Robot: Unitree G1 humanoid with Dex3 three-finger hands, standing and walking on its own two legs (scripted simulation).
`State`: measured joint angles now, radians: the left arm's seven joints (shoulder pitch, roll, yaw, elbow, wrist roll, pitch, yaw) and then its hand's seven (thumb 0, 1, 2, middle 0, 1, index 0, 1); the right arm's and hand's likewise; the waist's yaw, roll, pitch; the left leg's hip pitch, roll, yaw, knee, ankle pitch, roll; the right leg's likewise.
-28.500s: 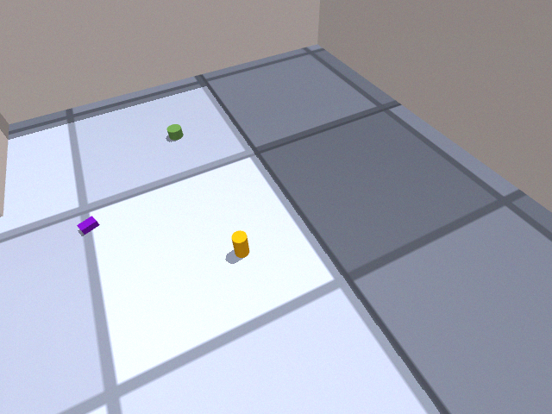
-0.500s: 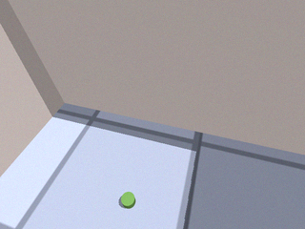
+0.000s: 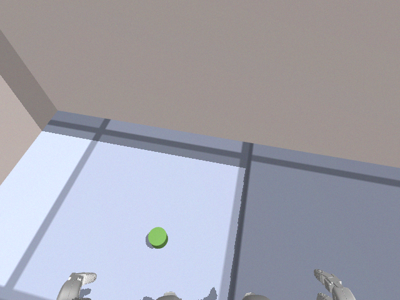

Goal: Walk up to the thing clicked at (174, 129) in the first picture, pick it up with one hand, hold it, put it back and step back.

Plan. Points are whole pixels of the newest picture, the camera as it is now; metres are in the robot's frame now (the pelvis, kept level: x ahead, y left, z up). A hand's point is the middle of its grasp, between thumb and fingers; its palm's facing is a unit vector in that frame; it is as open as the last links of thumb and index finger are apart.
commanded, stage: rise first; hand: left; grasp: from above
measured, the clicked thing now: (158, 237) +0.44 +0.22 -0.71
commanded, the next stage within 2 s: none
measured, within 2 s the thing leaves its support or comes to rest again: neither
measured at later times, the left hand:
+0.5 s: hand out of the picture +0.14 +0.26 -0.20, palm faces -0.15 -0.87 -0.47, open 14.1 cm
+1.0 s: hand (118, 281) +0.22 +0.28 -0.37, palm faces -0.43 -0.52 -0.74, open 14.2 cm
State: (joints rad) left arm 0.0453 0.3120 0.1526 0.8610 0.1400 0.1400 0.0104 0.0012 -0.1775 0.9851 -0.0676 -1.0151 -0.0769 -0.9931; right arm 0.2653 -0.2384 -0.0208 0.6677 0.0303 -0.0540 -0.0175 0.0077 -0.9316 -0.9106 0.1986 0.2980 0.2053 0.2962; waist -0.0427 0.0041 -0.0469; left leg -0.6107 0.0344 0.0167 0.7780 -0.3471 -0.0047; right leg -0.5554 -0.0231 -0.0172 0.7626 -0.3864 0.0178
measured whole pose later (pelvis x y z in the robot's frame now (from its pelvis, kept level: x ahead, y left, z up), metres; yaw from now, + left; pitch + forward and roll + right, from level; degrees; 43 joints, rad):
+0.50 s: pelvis +0.00 +0.00 -0.07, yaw +0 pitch +19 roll -2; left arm 0.26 0.32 0.13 0.44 0.24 0.22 0.01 0.00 -0.52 0.99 -0.05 -1.09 -0.05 -1.08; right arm 0.20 -0.23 -0.02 0.55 0.00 -0.16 -0.04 0.01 -0.86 -0.89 0.20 0.30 0.20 0.30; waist -0.03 0.01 -0.13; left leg -1.01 0.05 -0.02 1.20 -0.53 -0.01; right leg -0.94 -0.02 -0.04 1.17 -0.57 0.02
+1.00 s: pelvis -0.05 +0.00 -0.22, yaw -2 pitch +33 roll -3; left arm -0.18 0.45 0.11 0.71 0.65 -0.06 0.11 0.00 -0.54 1.02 -0.05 -1.08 -0.04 -1.08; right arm 0.06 -0.29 -0.06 0.65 -0.01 -0.21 0.03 0.01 -0.85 -0.89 0.20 0.30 0.20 0.30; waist -0.02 0.01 -0.18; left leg -1.72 0.05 -0.04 1.79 -0.64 -0.01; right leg -1.65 -0.01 -0.03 1.79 -0.71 0.01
